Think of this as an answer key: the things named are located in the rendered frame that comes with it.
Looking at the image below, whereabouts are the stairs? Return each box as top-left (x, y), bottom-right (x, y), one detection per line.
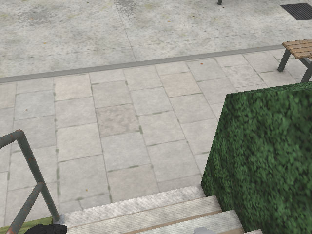
top-left (53, 184), bottom-right (263, 234)

